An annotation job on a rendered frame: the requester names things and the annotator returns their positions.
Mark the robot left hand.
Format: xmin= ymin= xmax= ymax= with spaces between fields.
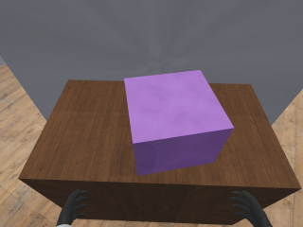
xmin=56 ymin=189 xmax=88 ymax=227

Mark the robot right hand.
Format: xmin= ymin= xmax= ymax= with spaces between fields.
xmin=230 ymin=190 xmax=273 ymax=227

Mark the pedestal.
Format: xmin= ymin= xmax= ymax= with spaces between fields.
xmin=18 ymin=79 xmax=302 ymax=225

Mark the carton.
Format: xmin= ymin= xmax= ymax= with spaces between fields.
xmin=124 ymin=70 xmax=234 ymax=176

